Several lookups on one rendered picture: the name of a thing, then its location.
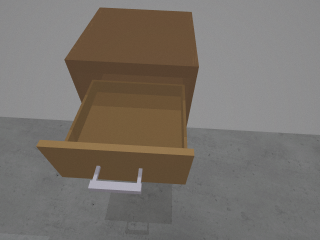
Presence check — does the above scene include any handle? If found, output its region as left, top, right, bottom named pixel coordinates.
left=88, top=165, right=143, bottom=195

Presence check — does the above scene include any cabinet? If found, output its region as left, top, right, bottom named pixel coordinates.
left=64, top=7, right=199, bottom=126

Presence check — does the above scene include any drawer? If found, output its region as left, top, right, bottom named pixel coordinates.
left=36, top=79, right=195, bottom=185

